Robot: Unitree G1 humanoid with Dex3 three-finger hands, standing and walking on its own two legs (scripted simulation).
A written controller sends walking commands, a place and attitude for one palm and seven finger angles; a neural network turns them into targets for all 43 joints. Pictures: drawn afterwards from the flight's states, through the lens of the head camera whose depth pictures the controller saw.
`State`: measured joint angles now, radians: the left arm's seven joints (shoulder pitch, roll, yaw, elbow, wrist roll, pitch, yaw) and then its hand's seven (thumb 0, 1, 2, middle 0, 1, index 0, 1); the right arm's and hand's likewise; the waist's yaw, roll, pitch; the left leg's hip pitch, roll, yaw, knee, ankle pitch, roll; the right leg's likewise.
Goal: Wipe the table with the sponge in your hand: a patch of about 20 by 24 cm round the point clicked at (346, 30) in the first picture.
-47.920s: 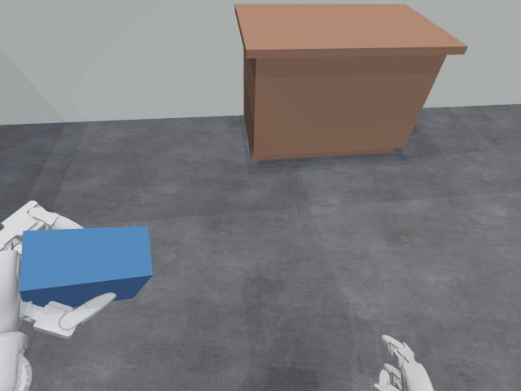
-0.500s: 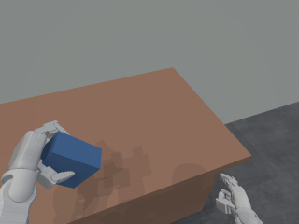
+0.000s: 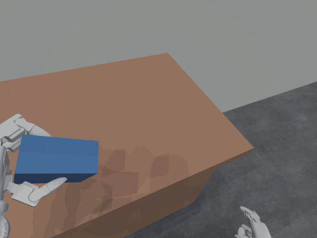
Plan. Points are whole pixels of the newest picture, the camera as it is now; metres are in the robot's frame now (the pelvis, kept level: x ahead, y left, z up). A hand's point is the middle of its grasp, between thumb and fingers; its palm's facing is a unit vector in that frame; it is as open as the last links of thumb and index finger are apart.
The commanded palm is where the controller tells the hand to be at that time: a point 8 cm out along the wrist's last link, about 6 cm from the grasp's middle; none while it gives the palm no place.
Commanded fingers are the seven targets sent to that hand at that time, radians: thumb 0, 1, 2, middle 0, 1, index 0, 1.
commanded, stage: step back with the hand held close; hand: left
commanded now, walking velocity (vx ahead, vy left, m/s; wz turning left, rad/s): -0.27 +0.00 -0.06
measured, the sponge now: (67, 162) +0.23 +0.20 +0.14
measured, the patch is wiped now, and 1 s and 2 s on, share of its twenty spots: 0.90 0.90 0.90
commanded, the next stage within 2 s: stop stepping back and stand still in 0.76 s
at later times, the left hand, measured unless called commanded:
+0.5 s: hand (18, 202) +0.14 +0.23 +0.17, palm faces +0.33 -0.87 -0.37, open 10.1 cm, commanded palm +0.09 +0.27 +0.19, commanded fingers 0.00 0.10 1.30 -1.20 -1.60 -1.20 -1.60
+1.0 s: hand out of the picture +0.00 +0.21 +0.18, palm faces +0.33 -0.88 -0.35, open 10.1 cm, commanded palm -0.05 +0.26 +0.19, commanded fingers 0.00 0.10 1.30 -1.20 -1.60 -1.20 -1.60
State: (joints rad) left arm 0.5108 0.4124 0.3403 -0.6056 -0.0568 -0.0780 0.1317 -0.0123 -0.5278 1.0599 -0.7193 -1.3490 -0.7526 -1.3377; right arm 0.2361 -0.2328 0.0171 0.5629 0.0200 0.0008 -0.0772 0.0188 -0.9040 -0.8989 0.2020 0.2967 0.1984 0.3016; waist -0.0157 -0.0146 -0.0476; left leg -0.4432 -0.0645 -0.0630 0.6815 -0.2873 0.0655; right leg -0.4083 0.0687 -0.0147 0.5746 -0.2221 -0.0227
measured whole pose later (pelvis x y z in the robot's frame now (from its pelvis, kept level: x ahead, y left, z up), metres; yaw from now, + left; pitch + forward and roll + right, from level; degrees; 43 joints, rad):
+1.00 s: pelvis -0.21 -0.02 +0.00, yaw -1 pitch +1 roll -2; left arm 0.50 0.39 0.33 -0.59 -0.04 -0.10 0.11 -0.01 -0.53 1.06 -0.72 -1.35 -0.76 -1.34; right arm 0.23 -0.19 0.03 0.60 0.02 -0.04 -0.03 0.02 -0.90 -0.90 0.21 0.30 0.20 0.30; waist -0.01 -0.03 -0.07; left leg -0.60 0.02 -0.03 1.17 -0.42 -0.01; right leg -0.36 0.04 0.00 0.58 -0.22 0.00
